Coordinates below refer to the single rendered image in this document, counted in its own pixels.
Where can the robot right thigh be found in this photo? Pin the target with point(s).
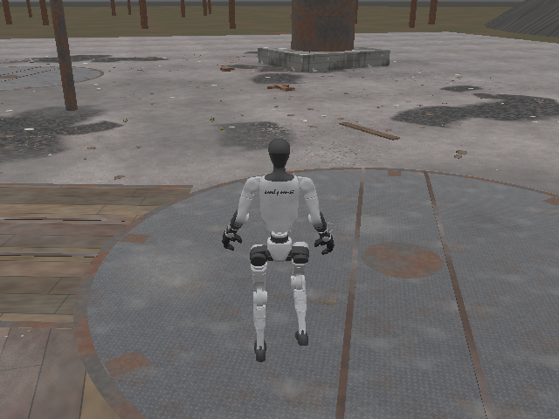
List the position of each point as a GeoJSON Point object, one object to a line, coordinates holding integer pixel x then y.
{"type": "Point", "coordinates": [300, 255]}

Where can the robot right forearm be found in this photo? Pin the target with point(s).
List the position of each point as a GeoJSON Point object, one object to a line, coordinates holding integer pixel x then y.
{"type": "Point", "coordinates": [323, 230]}

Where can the left robot hand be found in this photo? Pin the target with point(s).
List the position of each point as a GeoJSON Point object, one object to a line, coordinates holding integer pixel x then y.
{"type": "Point", "coordinates": [226, 241]}

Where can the robot right upper arm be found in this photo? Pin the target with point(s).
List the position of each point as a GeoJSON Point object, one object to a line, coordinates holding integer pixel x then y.
{"type": "Point", "coordinates": [307, 185]}

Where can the robot left upper arm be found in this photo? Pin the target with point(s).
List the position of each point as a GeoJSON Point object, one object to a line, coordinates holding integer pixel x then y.
{"type": "Point", "coordinates": [245, 201]}

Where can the right robot hand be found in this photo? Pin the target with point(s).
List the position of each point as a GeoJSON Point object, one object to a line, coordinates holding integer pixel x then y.
{"type": "Point", "coordinates": [330, 245]}

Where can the right robot shin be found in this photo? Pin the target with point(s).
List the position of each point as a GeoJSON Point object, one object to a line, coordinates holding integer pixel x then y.
{"type": "Point", "coordinates": [300, 304]}

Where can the robot left forearm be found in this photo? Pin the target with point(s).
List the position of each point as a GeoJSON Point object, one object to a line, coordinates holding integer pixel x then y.
{"type": "Point", "coordinates": [233, 227]}

